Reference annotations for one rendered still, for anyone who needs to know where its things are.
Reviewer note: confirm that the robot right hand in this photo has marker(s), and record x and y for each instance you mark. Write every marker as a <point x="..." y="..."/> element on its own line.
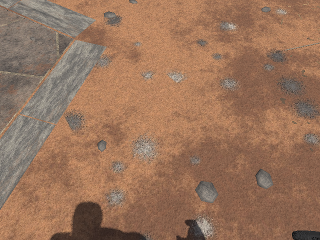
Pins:
<point x="306" y="235"/>

